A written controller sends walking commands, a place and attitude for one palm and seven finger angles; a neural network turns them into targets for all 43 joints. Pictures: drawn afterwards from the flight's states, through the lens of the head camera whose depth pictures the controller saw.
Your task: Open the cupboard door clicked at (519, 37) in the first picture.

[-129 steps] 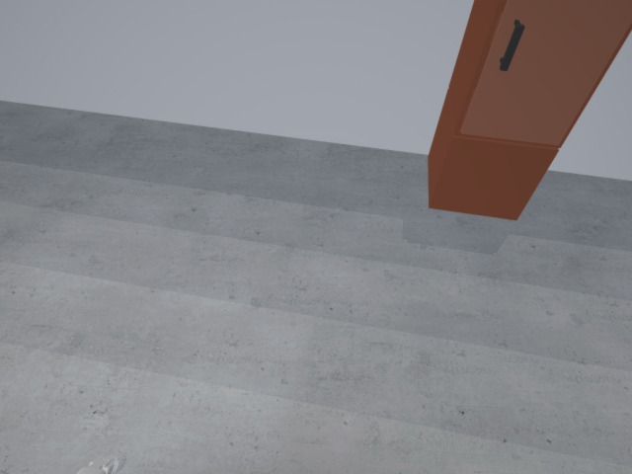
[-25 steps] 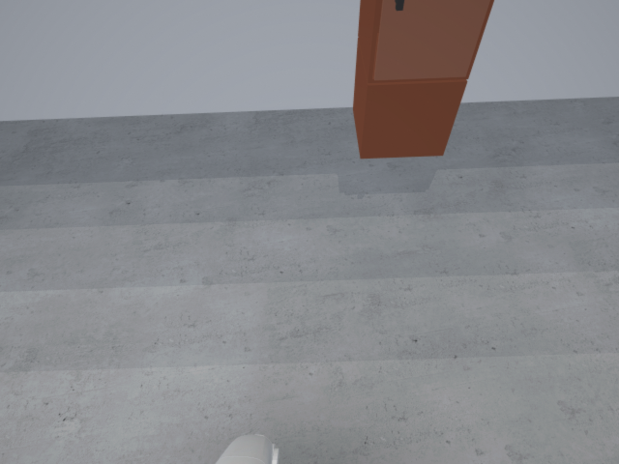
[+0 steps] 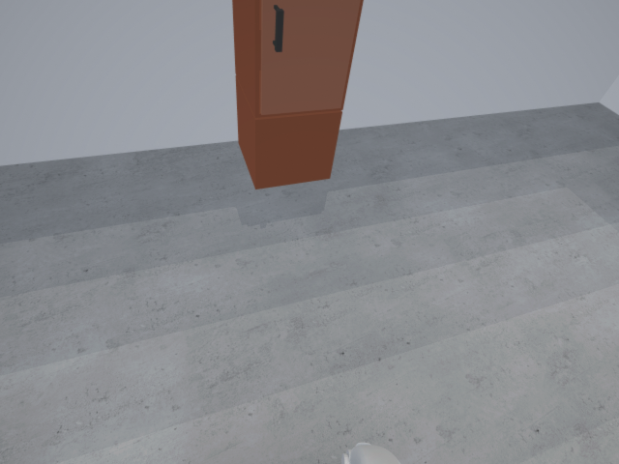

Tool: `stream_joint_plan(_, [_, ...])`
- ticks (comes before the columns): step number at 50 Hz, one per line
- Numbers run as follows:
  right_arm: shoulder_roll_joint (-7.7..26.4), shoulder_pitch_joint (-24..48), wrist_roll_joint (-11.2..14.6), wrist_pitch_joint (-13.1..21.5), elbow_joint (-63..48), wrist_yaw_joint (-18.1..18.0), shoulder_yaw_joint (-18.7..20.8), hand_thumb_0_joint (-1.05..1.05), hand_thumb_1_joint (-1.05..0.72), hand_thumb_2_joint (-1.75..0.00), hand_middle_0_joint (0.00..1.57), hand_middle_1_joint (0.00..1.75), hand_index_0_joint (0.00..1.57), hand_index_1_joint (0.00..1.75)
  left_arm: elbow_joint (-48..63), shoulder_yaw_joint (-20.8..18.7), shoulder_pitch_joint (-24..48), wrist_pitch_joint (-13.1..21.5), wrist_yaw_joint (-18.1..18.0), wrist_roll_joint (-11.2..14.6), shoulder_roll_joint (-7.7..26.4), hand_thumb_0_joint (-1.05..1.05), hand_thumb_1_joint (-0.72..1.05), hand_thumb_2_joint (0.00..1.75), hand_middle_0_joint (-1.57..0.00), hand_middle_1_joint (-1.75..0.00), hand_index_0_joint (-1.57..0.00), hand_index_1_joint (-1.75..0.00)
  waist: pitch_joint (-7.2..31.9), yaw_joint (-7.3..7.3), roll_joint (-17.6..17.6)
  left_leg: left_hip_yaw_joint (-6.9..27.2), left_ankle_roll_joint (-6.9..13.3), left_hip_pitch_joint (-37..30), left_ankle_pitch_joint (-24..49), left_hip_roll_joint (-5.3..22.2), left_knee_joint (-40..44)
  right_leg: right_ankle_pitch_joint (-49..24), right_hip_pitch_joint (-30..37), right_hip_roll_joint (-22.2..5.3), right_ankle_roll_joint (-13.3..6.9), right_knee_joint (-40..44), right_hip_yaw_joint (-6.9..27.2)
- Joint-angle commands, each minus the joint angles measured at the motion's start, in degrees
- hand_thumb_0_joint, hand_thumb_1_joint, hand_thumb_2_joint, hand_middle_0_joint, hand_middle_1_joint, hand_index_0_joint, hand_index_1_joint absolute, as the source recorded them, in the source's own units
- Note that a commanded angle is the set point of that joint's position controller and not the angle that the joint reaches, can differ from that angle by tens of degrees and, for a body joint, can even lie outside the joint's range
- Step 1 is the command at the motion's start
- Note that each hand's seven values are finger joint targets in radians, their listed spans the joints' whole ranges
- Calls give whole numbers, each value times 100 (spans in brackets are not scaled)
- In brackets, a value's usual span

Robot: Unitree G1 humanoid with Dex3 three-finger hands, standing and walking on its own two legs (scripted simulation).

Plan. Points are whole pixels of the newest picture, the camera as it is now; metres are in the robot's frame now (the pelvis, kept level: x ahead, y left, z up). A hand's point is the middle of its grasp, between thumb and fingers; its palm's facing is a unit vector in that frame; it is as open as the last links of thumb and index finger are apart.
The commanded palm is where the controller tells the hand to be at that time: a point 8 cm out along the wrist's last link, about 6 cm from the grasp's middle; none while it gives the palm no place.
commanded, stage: walk to a spot facing it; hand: left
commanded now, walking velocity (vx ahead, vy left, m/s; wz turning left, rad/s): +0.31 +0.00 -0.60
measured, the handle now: (277, 28) +1.41 +0.20 -0.01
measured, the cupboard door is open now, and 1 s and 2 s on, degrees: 0 0 0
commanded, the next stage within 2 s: turn to face it in 1.50 s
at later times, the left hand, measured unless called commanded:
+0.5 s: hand (271, 360) +0.33 +0.07 -0.18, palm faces -0.29 -0.94 -0.18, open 7.3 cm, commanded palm none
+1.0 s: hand (291, 281) +0.50 +0.05 -0.18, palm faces -0.39 -0.91 -0.14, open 7.4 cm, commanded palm none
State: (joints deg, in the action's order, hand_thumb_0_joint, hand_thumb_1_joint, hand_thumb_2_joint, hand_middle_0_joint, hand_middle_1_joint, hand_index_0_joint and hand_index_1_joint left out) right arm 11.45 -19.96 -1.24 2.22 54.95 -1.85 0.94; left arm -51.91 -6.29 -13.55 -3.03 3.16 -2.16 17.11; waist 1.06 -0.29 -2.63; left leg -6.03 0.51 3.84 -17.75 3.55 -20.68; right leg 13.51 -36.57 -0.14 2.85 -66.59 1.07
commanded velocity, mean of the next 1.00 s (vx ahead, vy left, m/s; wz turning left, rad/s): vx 0.36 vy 0.00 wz -0.35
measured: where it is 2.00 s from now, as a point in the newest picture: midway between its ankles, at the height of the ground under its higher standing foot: (391, 324)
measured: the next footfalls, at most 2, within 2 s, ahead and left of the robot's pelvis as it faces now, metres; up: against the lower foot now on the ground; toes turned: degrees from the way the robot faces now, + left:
right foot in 0.30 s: +0.22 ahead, -0.19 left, +0.00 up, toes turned -19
left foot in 0.66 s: +0.40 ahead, +0.02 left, +0.00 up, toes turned -9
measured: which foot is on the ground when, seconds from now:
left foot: down 0.00-0.28, up 0.30-0.64, down 0.66-1.00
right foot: up 0.00-0.28, down 0.30-0.68, up 0.70-1.00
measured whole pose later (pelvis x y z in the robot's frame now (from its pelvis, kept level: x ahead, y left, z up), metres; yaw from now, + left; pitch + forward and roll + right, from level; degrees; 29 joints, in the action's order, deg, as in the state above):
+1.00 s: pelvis +0.39 -0.09 +0.00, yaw -26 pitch +1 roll -1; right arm 6.7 -23.8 -1.6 4.8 62.4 -1.6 1.9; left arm -59.7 -4.8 -14.1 -1.0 1.6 -2.1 10.9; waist -0.9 0.5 -2.8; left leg -16.6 -0.4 1.2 -17.6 4.7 -18.7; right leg 10.0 -34.9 -5.7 0.7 -57.8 -3.9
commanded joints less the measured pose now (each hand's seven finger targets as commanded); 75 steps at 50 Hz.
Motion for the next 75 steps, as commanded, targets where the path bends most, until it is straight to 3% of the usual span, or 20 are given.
stream_joint_plan(1, [779, -596, 12, 222, -124, -45, 178, 0, -90, -90, 20, 30, 20, 30, 577, 117, 891, 146, 82, -2, -87, 0, 90, 90, -20, -30, -20, -30, -878, 256, 978, 647, 569, -480, 1301, 1387, 891, -213, -1253, -348, 48, -3, -231])
stream_joint_plan(9, [823, -1164, -77, 202, 362, -30, 233, 0, -90, -90, 20, 30, 20, 30, 677, 287, 1885, 258, 113, 51, -336, 0, 90, 90, -20, -30, -20, -30, -994, 483, 1276, -465, 488, -924, 3437, 1579, 383, 51, -251, -264, -327, 2401, -947])
stream_joint_plan(13, [1047, -898, 43, 185, 320, 37, 292, 0, -90, -90, 20, 30, 20, 30, -32, 94, -261, 473, -14, 14, 245, 0, 90, 90, -20, -30, -20, -30, 465, -571, 1095, -993, -15, 195, 5031, 1383, -2563, -421, 3622, 227, -826, 3652, -1153])
stream_joint_plan(15, [401, -689, 175, 231, -95, 64, 193, 0, -90, -90, 20, 30, 20, 30, -393, -155, -1565, 535, -185, 157, 1387, 0, 90, 90, -20, -30, -20, -30, 1777, -854, -741, -428, -397, 3440, -1783, 204, -6203, -1665, 6179, -2686, -1977, 4247, 3128])
stream_joint_plan(17, [517, 66, 122, 220, -264, 49, 257, 0, -90, -90, 20, 30, 20, 30, -195, -108, -831, 458, -280, 203, 1137, 0, 90, 90, -20, -30, -20, -30, 848, -643, -79, 428, -255, 3697, -881, 661, -6366, -626, 4615, -2404, -1979, 4755, 2570])
stream_joint_plan(22, [165, -711, -48, -133, 125, 149, 246, 0, -90, -90, 20, 30, 20, 30, -3, 132, 538, 550, -350, 51, 341, 0, 90, 90, -20, -30, -20, -30, -152, 408, -242, 206, -384, 2150, -156, 802, -4279, 558, 1325, -1332, -1317, 5380, 614])
stream_joint_plan(29, [211, 122, -41, 34, -204, 279, 279, 0, -90, -90, 20, 30, 20, 30, -171, 84, 120, 564, -270, 62, 411, 0, 90, 90, -20, -30, -20, -30, -386, 143, -473, -122, -356, 1636, 299, 352, -2063, 1287, 1556, -1105, -1244, 5243, 864])
stream_joint_plan(32, [460, -445, -33, 168, -5, 217, 339, 0, -90, -90, 20, 30, 20, 30, -168, 116, 67, 525, -277, 94, 202, 0, 90, 90, -20, -30, -20, -30, -256, 472, 361, -59, -334, 128, 250, 314, -799, 1135, 1172, -693, -968, 4066, 615])
stream_joint_plan(34, [1347, -1403, -152, 183, 213, 153, 500, 0, -90, -90, 20, 30, 20, 30, 64, 238, 43, 537, -223, 123, -382, 0, 90, 90, -20, -30, -20, -30, -162, 743, 2532, 3050, 428, -641, -1829, 2430, 1099, 1992, -312, 335, -489, 821, -500])
stream_joint_plan(35, [1107, -1154, -122, 155, 263, 95, 430, 0, -90, -90, 20, 30, 20, 30, 44, 171, 231, 519, -256, 60, -106, 0, 90, 90, -20, -30, -20, -30, -323, 688, 2147, 3349, 483, -236, -2324, 2564, 1389, 1537, -527, -30, -512, -89, 29])
stream_joint_plan(37, [667, -513, -85, 225, 119, 91, 295, 0, -90, -90, 20, 30, 20, 30, -113, 121, 228, 550, -155, 29, -131, 0, 90, 90, -20, -30, -20, -30, -727, 352, 893, 2243, 399, 226, -1405, 2174, 1263, 552, -615, -439, -479, -498, 78])
stream_joint_plan(41, [266, -407, -32, 351, 259, 32, 238, 0, -90, -90, 20, 30, 20, 30, -426, 138, -250, 405, -151, 16, -446, 0, 90, 90, -20, -30, -20, -30, -453, 77, 886, 328, 138, 174, 1260, 1517, 923, -202, -127, -521, -309, -283, -109])
stream_joint_plan(51, [292, -1194, -76, 270, 833, 24, 252, 0, -90, -90, 20, 30, 20, 30, -209, 245, 1002, 392, -81, 34, -676, 0, 90, 90, -20, -30, -20, -30, -868, 432, 1186, -598, 456, -710, 2574, 1539, 807, -239, -237, -502, -339, 2253, -906])
stream_joint_plan(56, [561, -830, -33, 201, 896, 43, 313, 0, -90, -90, 20, 30, 20, 30, -631, 174, -273, 533, -142, 31, -418, 0, 90, 90, -20, -30, -20, -30, -181, -306, 1061, -1038, 273, -517, 4663, 1519, -992, -146, 2035, 123, -770, 3282, -1306])
stream_joint_plan(57, [586, -658, 14, 211, 851, 76, 325, 0, -90, -90, 20, 30, 20, 30, -917, 72, -1222, 601, -176, 2, -121, 0, 90, 90, -20, -30, -20, -30, 379, -767, 768, -1169, 76, 120, 4215, 1313, -2202, -523, 3410, 38, -845, 3538, -1134])
stream_joint_plan(59, [-33, -724, 124, 242, 539, 115, 211, 0, -90, -90, 20, 30, 20, 30, -1176, -121, -2130, 653, -310, 117, 908, 0, 90, 90, -20, -30, -20, -30, 1171, -805, -1098, -506, -221, 3044, -1563, 48, -5531, -825, 5419, -2451, -1832, 4613, 2883])
stream_joint_plan(60, [84, -491, 129, 210, 538, 124, 249, 0, -90, -90, 20, 30, 20, 30, -1057, -138, -1683, 642, -335, 183, 961, 0, 90, 90, -20, -30, -20, -30, 1049, -712, -856, 222, -102, 3194, -1247, 330, -6079, 28, 4785, -2576, -1831, 5062, 2893])
stream_joint_plan(62, [21, 24, 30, 134, 518, 127, 284, 0, -90, -90, 20, 30, 20, 30, -790, 86, -645, 639, -388, 166, 190, 0, 90, 90, -20, -30, -20, -30, -260, -314, 186, 490, -60, 3171, -233, 796, -5803, 676, 2840, -2158, -1473, 5399, 1859])
stream_joint_plan(66, [-292, -644, -51, -72, 764, 171, 242, 0, -90, -90, 20, 30, 20, 30, -851, 257, -425, 805, -410, 76, -327, 0, 90, 90, -20, -30, -20, -30, -308, 239, -99, 344, -187, 2629, 294, 776, -4783, -575, 2081, -1514, -1148, 5540, 369])
stream_joint_plan(75, [-66, 1071, -17, -54, 65, 353, 215, 0, -90, -90, 20, 30, 20, 30, -1046, 349, -969, 906, -423, 122, -275, 0, 90, 90, -20, -30, -20, -30, -822, -32, -227, 117, -273, 3357, 1147, 609, -2726, -1963, 3026, -1470, -1100, 5538, -326])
